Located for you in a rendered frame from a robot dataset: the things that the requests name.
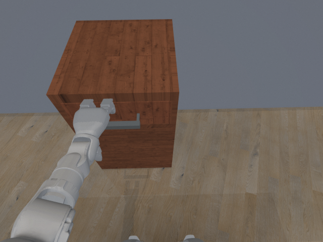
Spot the left robot forearm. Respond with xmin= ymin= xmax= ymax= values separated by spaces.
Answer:
xmin=11 ymin=134 xmax=99 ymax=238

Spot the robot left hand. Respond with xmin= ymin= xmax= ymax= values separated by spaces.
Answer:
xmin=73 ymin=98 xmax=116 ymax=161

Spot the left robot upper arm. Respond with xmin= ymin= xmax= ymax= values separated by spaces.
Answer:
xmin=0 ymin=198 xmax=76 ymax=242

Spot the cabinet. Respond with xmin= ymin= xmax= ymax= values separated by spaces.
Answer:
xmin=46 ymin=19 xmax=179 ymax=169

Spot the handle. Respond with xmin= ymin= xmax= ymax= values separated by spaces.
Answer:
xmin=105 ymin=113 xmax=140 ymax=130

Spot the drawer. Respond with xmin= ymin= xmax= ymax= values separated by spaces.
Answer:
xmin=61 ymin=101 xmax=171 ymax=124

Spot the robot left shin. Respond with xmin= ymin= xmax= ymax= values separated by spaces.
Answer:
xmin=129 ymin=235 xmax=139 ymax=240

